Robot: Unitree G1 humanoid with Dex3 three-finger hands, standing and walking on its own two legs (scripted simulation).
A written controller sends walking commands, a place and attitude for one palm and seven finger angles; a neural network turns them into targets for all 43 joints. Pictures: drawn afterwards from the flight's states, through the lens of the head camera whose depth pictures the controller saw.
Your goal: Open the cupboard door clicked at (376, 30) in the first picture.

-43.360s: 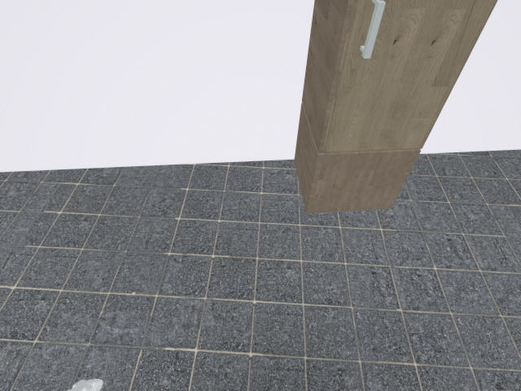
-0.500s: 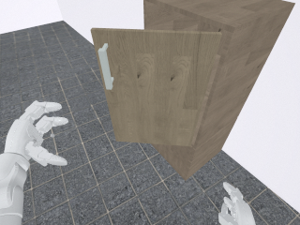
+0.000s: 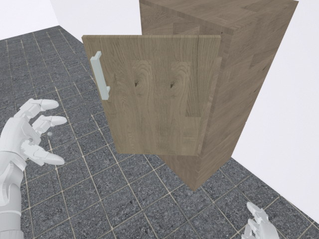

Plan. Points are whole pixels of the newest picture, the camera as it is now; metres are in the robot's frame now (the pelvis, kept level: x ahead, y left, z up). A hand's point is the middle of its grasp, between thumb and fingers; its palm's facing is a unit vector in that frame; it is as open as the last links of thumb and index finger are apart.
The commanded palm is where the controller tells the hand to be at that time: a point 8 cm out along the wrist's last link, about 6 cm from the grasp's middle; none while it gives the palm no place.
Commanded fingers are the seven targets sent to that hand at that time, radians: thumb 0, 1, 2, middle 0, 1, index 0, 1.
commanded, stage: raise the hand with hooked fingers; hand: left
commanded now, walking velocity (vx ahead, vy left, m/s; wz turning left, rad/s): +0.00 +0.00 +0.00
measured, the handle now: (102, 76) +0.55 +0.24 +0.14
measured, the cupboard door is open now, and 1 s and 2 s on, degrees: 47 47 47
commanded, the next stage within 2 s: move the hooked fingers beside the handle in 0.18 s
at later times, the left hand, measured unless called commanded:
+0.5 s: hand (51, 129) +0.31 +0.28 +0.15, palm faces +0.11 -0.99 -0.02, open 14.0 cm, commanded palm +0.29 +0.32 +0.15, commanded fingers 0.00 -0.50 0.30 -0.30 -1.20 -0.30 -1.20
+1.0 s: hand (67, 108) +0.38 +0.27 +0.15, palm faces +0.07 -1.00 -0.02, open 14.0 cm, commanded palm +0.35 +0.33 +0.15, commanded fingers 0.00 -0.50 0.30 -0.30 -1.20 -0.30 -1.20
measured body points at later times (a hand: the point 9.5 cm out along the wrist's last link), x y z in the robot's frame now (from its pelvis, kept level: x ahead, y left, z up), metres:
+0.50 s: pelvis +0.00 +0.00 +0.00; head -0.01 -0.02 +0.45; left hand +0.29 +0.33 +0.15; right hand +0.17 -0.24 -0.08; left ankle +0.01 +0.13 -0.73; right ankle -0.02 -0.11 -0.73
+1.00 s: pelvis +0.00 +0.01 +0.00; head +0.01 +0.00 +0.45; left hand +0.37 +0.33 +0.15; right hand +0.11 -0.25 -0.10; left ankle +0.01 +0.13 -0.73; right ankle -0.02 -0.11 -0.73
